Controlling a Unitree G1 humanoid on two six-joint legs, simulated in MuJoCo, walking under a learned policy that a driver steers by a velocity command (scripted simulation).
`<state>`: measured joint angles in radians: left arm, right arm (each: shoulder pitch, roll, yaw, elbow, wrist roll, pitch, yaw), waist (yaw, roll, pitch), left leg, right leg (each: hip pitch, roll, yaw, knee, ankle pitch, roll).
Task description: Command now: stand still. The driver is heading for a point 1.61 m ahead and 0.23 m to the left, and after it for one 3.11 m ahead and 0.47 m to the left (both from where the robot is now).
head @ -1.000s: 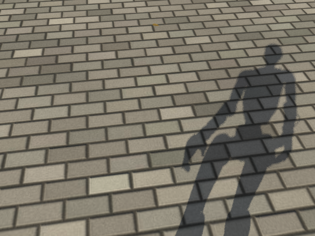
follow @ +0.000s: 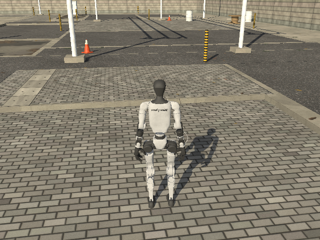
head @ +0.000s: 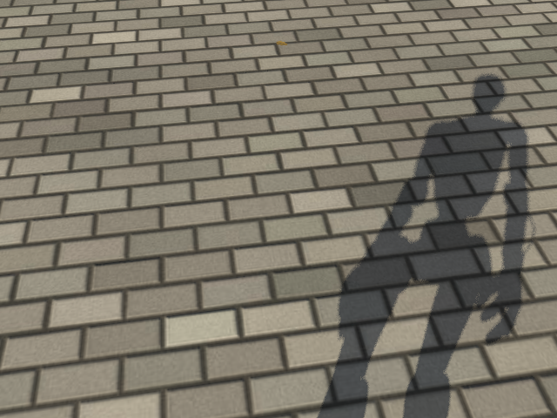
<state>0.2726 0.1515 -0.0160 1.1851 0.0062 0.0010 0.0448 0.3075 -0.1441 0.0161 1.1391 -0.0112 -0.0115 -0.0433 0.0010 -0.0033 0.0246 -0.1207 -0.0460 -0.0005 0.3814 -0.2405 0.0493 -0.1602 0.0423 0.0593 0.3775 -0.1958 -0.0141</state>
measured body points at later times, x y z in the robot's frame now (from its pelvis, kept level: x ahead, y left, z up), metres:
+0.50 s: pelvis +0.01 +0.01 +0.00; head +0.02 +0.02 +0.45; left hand -0.02 +0.22 -0.17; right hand -0.02 -0.20 -0.16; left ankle -0.02 +0.09 -0.74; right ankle +0.00 -0.11 -0.74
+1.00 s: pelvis +0.14 -0.06 -0.01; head +0.15 -0.07 +0.44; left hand +0.15 +0.19 -0.15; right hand +0.12 -0.29 -0.17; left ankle +0.05 +0.06 -0.67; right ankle +0.13 -0.13 -0.74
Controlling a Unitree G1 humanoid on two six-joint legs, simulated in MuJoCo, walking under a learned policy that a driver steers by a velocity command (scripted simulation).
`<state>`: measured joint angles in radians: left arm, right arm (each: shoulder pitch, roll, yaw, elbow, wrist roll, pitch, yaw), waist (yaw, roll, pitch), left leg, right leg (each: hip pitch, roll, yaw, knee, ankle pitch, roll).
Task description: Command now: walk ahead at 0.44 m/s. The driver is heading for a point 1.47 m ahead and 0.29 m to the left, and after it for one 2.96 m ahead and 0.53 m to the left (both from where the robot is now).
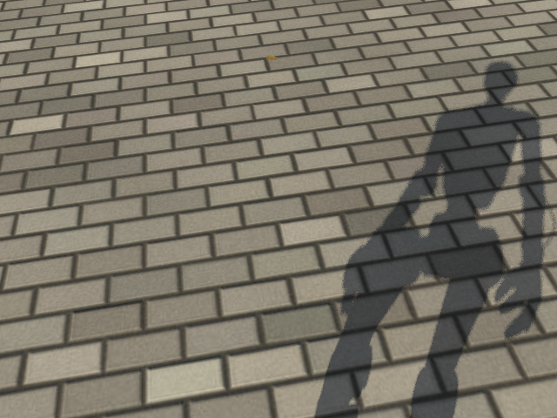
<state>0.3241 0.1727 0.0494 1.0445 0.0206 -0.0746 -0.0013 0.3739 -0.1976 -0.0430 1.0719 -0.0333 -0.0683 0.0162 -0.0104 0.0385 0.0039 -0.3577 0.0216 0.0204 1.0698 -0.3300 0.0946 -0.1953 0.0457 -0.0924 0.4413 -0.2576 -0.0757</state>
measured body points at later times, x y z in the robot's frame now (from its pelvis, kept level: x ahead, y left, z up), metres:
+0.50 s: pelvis +0.28 +0.03 -0.01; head +0.31 +0.03 +0.44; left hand +0.27 +0.28 -0.16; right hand +0.39 -0.21 -0.16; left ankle +0.32 +0.07 -0.74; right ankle +0.18 -0.10 -0.63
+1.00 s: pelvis +0.58 +0.06 -0.01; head +0.61 +0.06 +0.43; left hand +0.65 +0.34 -0.12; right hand +0.62 -0.20 -0.16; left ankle +0.37 +0.08 -0.66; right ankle +0.68 +0.01 -0.74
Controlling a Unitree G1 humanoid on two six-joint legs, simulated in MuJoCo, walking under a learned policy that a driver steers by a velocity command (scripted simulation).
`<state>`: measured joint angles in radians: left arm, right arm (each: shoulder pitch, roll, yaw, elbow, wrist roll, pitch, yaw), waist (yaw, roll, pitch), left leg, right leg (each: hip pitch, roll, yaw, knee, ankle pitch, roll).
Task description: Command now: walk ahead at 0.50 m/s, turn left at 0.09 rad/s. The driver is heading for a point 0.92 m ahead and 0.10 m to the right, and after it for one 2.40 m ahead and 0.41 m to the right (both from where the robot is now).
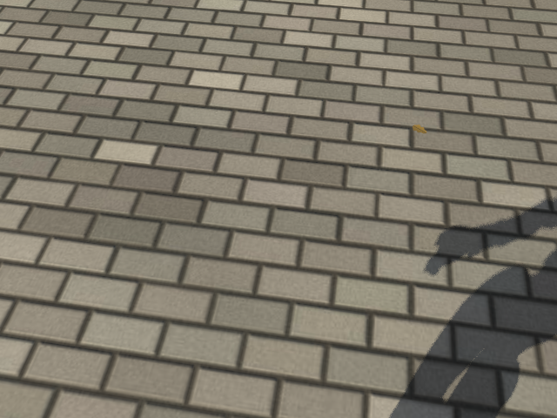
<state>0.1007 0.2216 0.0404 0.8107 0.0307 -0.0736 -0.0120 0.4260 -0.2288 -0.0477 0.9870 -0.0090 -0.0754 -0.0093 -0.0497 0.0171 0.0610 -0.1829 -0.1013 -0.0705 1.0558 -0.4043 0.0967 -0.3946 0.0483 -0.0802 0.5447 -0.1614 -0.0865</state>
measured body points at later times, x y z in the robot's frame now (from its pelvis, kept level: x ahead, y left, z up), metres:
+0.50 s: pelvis +0.27 +0.03 +0.00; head +0.31 +0.04 +0.45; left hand +0.20 +0.27 -0.15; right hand +0.47 -0.19 -0.10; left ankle +0.37 +0.10 -0.73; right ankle +0.09 -0.08 -0.70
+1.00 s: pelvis +0.50 +0.01 -0.01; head +0.54 +0.00 +0.44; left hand +0.69 +0.21 -0.13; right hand +0.44 -0.23 -0.15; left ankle +0.38 +0.11 -0.70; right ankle +0.59 -0.06 -0.73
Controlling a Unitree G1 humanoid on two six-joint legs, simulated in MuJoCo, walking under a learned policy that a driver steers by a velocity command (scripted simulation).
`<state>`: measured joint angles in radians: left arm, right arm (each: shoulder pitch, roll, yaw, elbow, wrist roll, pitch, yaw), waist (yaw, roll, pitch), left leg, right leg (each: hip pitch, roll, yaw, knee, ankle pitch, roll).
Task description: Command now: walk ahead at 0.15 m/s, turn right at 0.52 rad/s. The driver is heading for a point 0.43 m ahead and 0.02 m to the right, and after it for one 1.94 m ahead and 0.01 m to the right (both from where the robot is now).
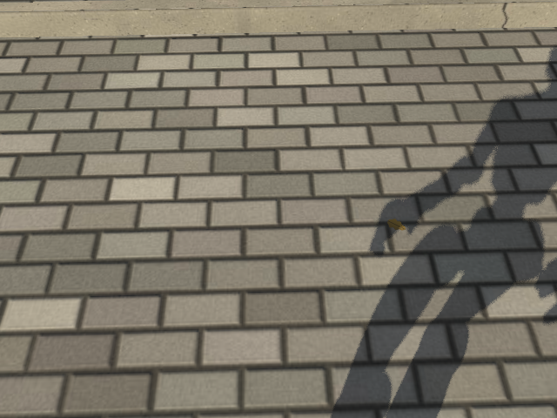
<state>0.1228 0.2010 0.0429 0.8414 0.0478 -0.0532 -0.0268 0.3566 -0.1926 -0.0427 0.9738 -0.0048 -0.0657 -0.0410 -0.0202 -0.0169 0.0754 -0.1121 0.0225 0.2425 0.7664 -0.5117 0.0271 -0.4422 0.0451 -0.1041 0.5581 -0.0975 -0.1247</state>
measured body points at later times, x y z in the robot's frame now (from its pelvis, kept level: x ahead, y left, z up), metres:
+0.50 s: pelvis +0.08 +0.02 +0.03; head +0.07 +0.03 +0.48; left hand +0.19 +0.27 -0.10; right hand +0.12 -0.25 -0.09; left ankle +0.09 +0.14 -0.70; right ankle +0.10 -0.05 -0.72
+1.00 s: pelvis +0.26 -0.03 +0.00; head +0.30 -0.04 +0.45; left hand +0.52 +0.14 -0.09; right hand +0.12 -0.25 -0.13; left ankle +0.10 +0.13 -0.71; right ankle +0.34 -0.13 -0.72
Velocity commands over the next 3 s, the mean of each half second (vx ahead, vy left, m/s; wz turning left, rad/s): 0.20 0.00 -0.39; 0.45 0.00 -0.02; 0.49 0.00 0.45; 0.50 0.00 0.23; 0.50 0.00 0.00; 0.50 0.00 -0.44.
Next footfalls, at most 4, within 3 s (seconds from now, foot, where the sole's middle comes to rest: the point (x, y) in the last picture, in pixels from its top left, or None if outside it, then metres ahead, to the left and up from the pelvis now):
0.54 left None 0.13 0.13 -0.75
0.98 right None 0.38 -0.15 -0.75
1.52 left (280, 322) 0.67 0.02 -0.75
2.08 right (310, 209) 1.03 -0.08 -0.75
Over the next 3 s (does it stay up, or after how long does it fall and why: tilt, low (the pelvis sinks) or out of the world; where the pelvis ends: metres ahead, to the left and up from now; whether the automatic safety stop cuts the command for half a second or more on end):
stays up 1.32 0.08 0.03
